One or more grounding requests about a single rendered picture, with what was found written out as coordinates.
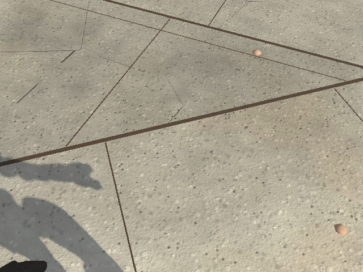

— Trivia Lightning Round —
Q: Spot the left robot hand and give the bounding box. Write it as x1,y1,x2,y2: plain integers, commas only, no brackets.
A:
0,261,47,272

